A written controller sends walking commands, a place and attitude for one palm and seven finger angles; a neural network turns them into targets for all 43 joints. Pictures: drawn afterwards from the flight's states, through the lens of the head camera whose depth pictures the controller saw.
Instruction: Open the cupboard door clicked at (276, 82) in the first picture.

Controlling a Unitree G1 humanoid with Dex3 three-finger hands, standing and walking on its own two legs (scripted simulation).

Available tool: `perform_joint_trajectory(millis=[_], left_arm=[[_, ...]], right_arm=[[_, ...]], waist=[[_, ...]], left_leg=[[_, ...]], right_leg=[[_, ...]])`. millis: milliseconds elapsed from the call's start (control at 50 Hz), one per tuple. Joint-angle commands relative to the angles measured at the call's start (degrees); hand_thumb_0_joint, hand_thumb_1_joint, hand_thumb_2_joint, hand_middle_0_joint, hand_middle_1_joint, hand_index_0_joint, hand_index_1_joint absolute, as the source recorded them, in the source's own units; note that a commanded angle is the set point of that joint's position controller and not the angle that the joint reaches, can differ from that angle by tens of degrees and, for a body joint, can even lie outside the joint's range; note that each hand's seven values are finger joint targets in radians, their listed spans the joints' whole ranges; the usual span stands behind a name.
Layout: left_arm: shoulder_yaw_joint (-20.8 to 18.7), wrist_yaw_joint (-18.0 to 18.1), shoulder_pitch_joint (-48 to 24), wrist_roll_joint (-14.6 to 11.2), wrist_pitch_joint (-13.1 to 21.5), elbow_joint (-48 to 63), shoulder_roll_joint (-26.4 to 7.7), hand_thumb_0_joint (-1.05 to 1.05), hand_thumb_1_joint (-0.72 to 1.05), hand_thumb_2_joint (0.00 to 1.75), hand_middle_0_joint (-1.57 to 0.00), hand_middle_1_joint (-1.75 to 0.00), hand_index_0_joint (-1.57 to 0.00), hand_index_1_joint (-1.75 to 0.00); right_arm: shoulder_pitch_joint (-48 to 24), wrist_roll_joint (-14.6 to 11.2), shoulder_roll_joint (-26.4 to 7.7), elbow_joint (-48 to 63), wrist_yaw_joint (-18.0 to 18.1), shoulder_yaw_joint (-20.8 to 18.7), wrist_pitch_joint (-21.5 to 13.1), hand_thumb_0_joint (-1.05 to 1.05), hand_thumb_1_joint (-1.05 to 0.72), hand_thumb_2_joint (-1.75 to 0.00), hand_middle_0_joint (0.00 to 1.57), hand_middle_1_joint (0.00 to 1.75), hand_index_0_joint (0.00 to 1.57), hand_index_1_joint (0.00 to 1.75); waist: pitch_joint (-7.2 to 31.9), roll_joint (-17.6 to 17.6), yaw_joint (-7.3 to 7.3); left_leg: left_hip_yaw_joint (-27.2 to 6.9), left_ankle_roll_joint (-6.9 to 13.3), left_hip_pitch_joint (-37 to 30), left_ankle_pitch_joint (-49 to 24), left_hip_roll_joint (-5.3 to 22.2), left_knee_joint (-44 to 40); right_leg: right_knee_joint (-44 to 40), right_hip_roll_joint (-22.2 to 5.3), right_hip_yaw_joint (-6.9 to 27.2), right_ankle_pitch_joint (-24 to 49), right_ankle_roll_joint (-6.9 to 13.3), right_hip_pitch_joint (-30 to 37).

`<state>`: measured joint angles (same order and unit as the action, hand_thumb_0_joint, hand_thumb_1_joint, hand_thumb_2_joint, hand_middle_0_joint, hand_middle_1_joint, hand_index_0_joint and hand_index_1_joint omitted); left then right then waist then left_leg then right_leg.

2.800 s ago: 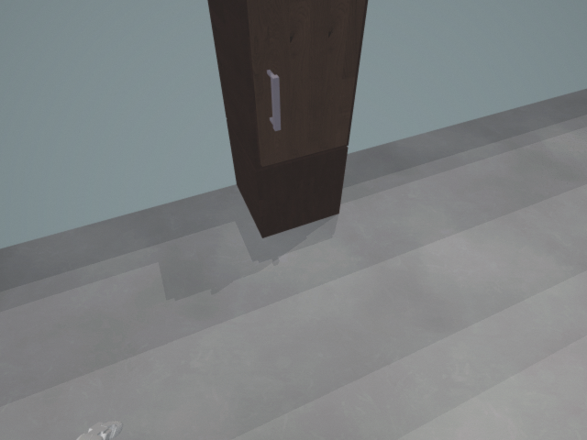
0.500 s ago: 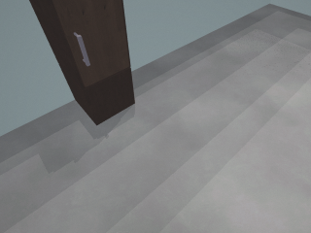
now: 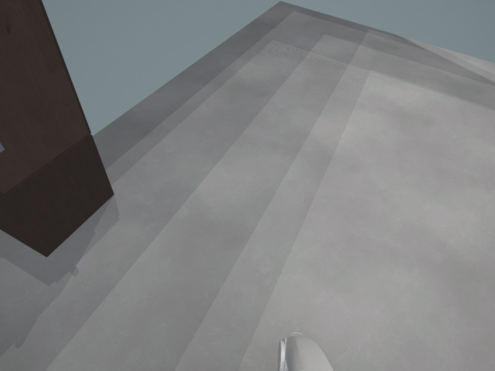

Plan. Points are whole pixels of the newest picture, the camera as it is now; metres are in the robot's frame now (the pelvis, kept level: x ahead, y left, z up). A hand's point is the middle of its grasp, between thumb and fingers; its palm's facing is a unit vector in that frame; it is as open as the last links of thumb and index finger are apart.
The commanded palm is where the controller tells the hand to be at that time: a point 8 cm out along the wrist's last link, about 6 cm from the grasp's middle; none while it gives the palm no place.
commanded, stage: walk to a spot facing it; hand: left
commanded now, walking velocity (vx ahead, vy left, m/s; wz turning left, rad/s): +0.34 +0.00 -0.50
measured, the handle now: out of the picture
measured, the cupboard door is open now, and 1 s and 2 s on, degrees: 0 0 0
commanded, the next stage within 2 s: turn to face it in 1.04 s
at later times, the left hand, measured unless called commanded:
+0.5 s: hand (180, 286) +0.31 +0.14 -0.16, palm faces -0.16 -0.96 -0.24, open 7.3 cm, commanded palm none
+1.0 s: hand (207, 204) +0.54 +0.11 -0.17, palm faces -0.32 -0.94 -0.13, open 7.4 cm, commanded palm none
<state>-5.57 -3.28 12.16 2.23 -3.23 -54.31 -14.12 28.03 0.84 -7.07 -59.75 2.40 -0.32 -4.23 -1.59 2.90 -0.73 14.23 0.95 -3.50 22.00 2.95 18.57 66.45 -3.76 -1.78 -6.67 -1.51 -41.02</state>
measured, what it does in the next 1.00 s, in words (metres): walks ahead, turning right: right foot, then left foot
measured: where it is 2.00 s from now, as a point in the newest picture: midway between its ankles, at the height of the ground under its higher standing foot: (277, 281)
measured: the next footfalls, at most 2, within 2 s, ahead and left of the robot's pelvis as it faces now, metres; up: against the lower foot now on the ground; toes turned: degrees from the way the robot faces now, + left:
right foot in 0.20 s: +0.22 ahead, -0.12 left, +0.00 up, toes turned -14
left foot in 0.68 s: +0.46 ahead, +0.06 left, +0.00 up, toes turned -5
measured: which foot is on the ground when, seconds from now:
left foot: down 0.00-0.20, up 0.22-0.66, down 0.68-1.00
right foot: up 0.00-0.18, down 0.20-0.70, up 0.72-1.00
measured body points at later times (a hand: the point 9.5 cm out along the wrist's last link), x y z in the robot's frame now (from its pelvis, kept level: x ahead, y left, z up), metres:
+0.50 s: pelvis +0.22 -0.05 +0.00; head +0.23 -0.05 +0.45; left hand +0.32 +0.19 -0.14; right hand +0.25 -0.29 -0.15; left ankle +0.33 +0.11 -0.67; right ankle +0.18 -0.10 -0.74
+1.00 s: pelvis +0.44 -0.04 +0.00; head +0.46 -0.02 +0.45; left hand +0.55 +0.16 -0.16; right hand +0.34 -0.27 -0.13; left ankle +0.42 +0.06 -0.74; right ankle +0.45 -0.21 -0.65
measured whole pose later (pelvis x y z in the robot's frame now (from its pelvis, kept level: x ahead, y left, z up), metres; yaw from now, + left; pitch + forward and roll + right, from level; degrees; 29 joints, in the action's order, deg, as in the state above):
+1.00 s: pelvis +0.44 -0.04 +0.00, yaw -24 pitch -1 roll +0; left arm -5.8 -2.2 15.4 2.1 -1.5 -57.9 -10.7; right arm 19.4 0.9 -9.2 -60.2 1.7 -3.5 -4.3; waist -2.0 2.9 1.4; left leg 18.5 0.4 2.5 17.5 5.0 21.8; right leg 63.1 -7.2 -3.3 -8.4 -1.0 -37.1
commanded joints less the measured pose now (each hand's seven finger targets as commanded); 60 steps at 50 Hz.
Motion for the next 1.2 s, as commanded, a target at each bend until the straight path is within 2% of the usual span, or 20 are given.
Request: perform_joint_trajectory(millis=[0,80,120,140,180,200,260,340,440,560,620,640,660,680,740,820,1060,1140,1160,1180], left_arm=[[1.8,-0.5,-13.1,-0.4,2.4,7.2,1.9,0.00,0.90,0.90,-0.20,-0.30,-0.20,-0.30],[2.0,0.1,-9.6,-0.6,3.6,5.6,1.2,0.00,0.90,0.90,-0.20,-0.30,-0.20,-0.30],[1.0,0.7,0.3,-0.3,4.6,2.6,-1.2,0.00,0.90,0.90,-0.20,-0.30,-0.20,-0.30],[0.0,1.1,9.0,-0.1,5.4,-0.1,-4.1,0.00,0.90,0.90,-0.20,-0.30,-0.20,-0.30],[-1.8,2.9,17.4,-1.7,5.7,-2.0,-13.3,0.00,0.90,0.90,-0.20,-0.30,-0.20,-0.30],[-2.0,3.4,14.9,-2.3,5.1,-1.5,-13.3,0.00,0.90,0.90,-0.20,-0.30,-0.20,-0.30],[0.3,3.7,4.0,-1.9,6.1,-0.1,-6.2,0.00,0.90,0.90,-0.20,-0.30,-0.20,-0.30],[1.0,3.7,2.0,-0.8,7.4,-1.0,-3.0,0.00,0.90,0.90,-0.20,-0.30,-0.20,-0.30],[1.5,3.3,5.7,-1.1,7.9,-2.3,-2.5,0.00,0.90,0.90,-0.20,-0.30,-0.20,-0.30],[1.5,3.9,12.0,-0.9,7.7,-4.0,-3.9,0.00,0.90,0.90,-0.20,-0.30,-0.20,-0.30],[1.2,4.0,10.8,-1.3,7.6,-4.1,-4.6,0.00,0.90,0.90,-0.20,-0.30,-0.20,-0.30],[1.2,3.9,10.0,-1.7,7.7,-3.6,-3.6,0.00,0.90,0.90,-0.20,-0.30,-0.20,-0.30],[1.5,3.3,12.4,-2.3,7.6,-2.9,-0.2,0.00,0.90,0.90,-0.20,-0.30,-0.20,-0.30],[1.8,3.3,10.1,-1.8,8.0,-1.7,-1.0,0.00,0.90,0.90,-0.20,-0.30,-0.20,-0.30],[0.7,2.5,5.2,-0.8,6.5,-2.7,-0.5,0.00,0.90,0.90,-0.20,-0.30,-0.20,-0.30],[0.6,1.9,9.1,-0.3,3.5,-3.6,3.2,0.00,0.90,0.90,-0.20,-0.30,-0.20,-0.30],[0.7,0.5,-6.7,-0.6,3.1,3.5,3.9,0.00,0.90,0.90,-0.20,-0.30,-0.20,-0.30],[0.3,1.4,5.6,0.0,4.8,0.1,0.8,0.00,0.90,0.90,-0.20,-0.30,-0.20,-0.30],[-0.5,2.0,12.7,0.3,5.8,-2.4,-2.7,0.00,0.90,0.90,-0.20,-0.30,-0.20,-0.30],[-1.6,3.0,17.4,0.1,6.7,-3.8,-8.9,0.00,0.90,0.90,-0.20,-0.30,-0.20,-0.30]], right_arm=[[6.7,0.8,-8.5,0.1,0.5,-1.7,-1.2,0.00,-0.90,-0.90,0.20,0.30,0.20,0.30],[7.0,0.7,-11.1,-1.5,0.3,-2.7,-0.7,0.00,-0.90,-0.90,0.20,0.30,0.20,0.30],[5.0,0.2,-12.5,-0.7,0.1,-3.1,-0.6,0.00,-0.90,-0.90,0.20,0.30,0.20,0.30],[2.8,-0.3,-12.7,0.0,-0.3,-3.1,-0.5,0.00,-0.90,-0.90,0.20,0.30,0.20,0.30],[2.5,-1.7,-6.5,3.4,-0.7,-2.4,-0.8,0.00,-0.90,-0.90,0.20,0.30,0.20,0.30],[-2.8,-1.2,-7.7,5.0,-0.5,-3.0,-0.8,0.00,-0.90,-0.90,0.20,0.30,0.20,0.30],[-4.7,0.3,-6.3,3.6,-1.1,-3.0,0.9,0.00,-0.90,-0.90,0.20,0.30,0.20,0.30],[-0.8,0.8,-3.2,2.4,-1.6,-3.0,2.8,0.00,-0.90,-0.90,0.20,0.30,0.20,0.30],[-10.5,0.9,-4.5,5.9,-3.0,-3.1,2.3,0.00,-0.90,-0.90,0.20,0.30,0.20,0.30],[-22.3,0.7,-5.3,9.1,-3.8,-2.7,0.8,0.00,-0.90,-0.90,0.20,0.30,0.20,0.30],[-14.8,1.0,-7.3,6.5,-3.0,-3.5,0.0,0.00,-0.90,-0.90,0.20,0.30,0.20,0.30],[-6.5,1.2,-10.4,4.0,-2.4,-4.4,-0.4,0.00,-0.90,-0.90,0.20,0.30,0.20,0.30],[1.1,2.0,-17.4,2.2,-1.9,-6.0,-0.6,0.00,-0.90,-0.90,0.20,0.30,0.20,0.30],[3.5,1.1,-18.6,2.0,-1.8,-6.0,0.2,0.00,-0.90,-0.90,0.20,0.30,0.20,0.30],[-7.8,0.7,-9.3,3.6,-1.3,-3.5,-0.5,0.00,-0.90,-0.90,0.20,0.30,0.20,0.30],[-10.0,0.4,-7.1,3.0,-0.9,-3.2,-1.3,0.00,-0.90,-0.90,0.20,0.30,0.20,0.30],[-2.8,0.9,-9.9,0.9,-0.8,-4.5,-0.2,0.00,-0.90,-0.90,0.20,0.30,0.20,0.30],[-4.2,0.5,-12.5,1.1,-1.0,-5.0,0.3,0.00,-0.90,-0.90,0.20,0.30,0.20,0.30],[-4.0,-0.1,-11.2,0.9,-1.5,-4.4,0.4,0.00,-0.90,-0.90,0.20,0.30,0.20,0.30],[-0.7,-1.0,-6.4,1.7,-1.8,-3.5,0.5,0.00,-0.90,-0.90,0.20,0.30,0.20,0.30]], waist=[[-9.6,-10.1,-2.85],[-2.8,-12.4,-0.88],[3.5,-13.0,3.91],[8.7,-11.8,8.45],[21.2,4.5,8.73],[15.2,-1.6,8.73],[0.4,-6.1,1.94],[-1.6,-2.2,-2.67],[-2.8,5.5,-0.11],[-2.4,4.4,3.78],[1.4,0.7,-0.67],[6.4,-3.3,-4.21],[13.5,-17.6,-5.82],[12.6,-19.4,-6.20],[-1.8,-8.7,-2.32],[-3.6,-9.7,1.91],[-6.7,-11.6,-1.57],[3.6,-10.0,4.17],[9.1,-4.1,7.70],[17.8,10.9,8.24]], left_leg=[[-5.9,3.4,-3.7,-40.2,14.6,-4.6],[0.0,3.5,-6.4,-68.7,15.0,6.9],[1.4,2.0,-2.1,-71.9,14.6,19.7],[1.6,0.2,8.1,-60.8,14.3,32.5],[-5.2,-3.5,39.6,12.1,0.6,70.5],[-12.6,-1.6,42.1,7.2,3.4,71.0],[-13.8,-2.5,36.9,-2.4,8.7,62.2],[-11.6,-3.7,32.7,-6.0,8.1,50.4],[-10.0,-4.4,36.2,-12.5,6.9,35.7],[-8.0,-2.9,34.2,-9.2,3.4,20.5],[-5.5,-1.7,17.3,-11.6,0.0,10.0],[-10.3,0.1,2.2,-14.9,3.9,7.7],[-29.5,5.8,-12.6,-18.6,20.7,5.8],[-36.4,9.0,-11.7,-18.0,27.3,-0.3],[-24.0,5.8,7.8,-11.5,21.9,-5.8],[-9.9,3.5,15.0,-12.0,17.4,-7.9],[3.2,4.1,2.1,-32.8,17.4,-2.9],[5.4,1.9,2.0,-53.3,16.6,18.7],[5.0,-0.3,10.8,-43.3,13.8,30.7],[2.7,-2.8,28.7,2.6,4.8,47.5]], right_leg=[[-12.9,0.3,-5.5,-2.1,1.4,-8.5],[-26.4,6.1,-10.9,-8.4,5.5,8.1],[-31.3,7.9,-10.9,-7.0,7.4,23.5],[-35.6,5.5,-7.9,-1.5,9.2,40.8],[-41.7,-22.1,37.2,14.0,21.7,64.9],[-45.7,-21.2,31.8,9.5,22.1,58.1],[-51.5,-15.3,19.5,1.3,15.8,29.9],[-53.2,-8.2,8.4,4.1,12.8,20.0],[-53.2,-5.0,7.8,3.1,12.3,25.0],[-48.8,-7.5,11.6,13.7,11.8,36.4],[-37.1,-5.2,9.2,23.1,9.7,34.0],[-25.7,-2.4,7.2,19.1,7.5,25.8],[-8.2,4.5,0.2,-5.6,4.5,11.5],[3.8,4.9,1.4,-24.8,4.2,6.2],[8.0,-1.9,3.6,-13.8,3.3,4.3],[5.8,-3.0,1.8,-6.7,1.9,6.3],[-24.0,-1.3,-6.8,-2.4,1.6,3.5],[-33.1,4.6,-10.0,-2.3,4.9,25.3],[-36.9,1.5,-6.6,7.3,5.5,40.4],[-36.2,-15.8,14.9,30.2,11.3,57.3]])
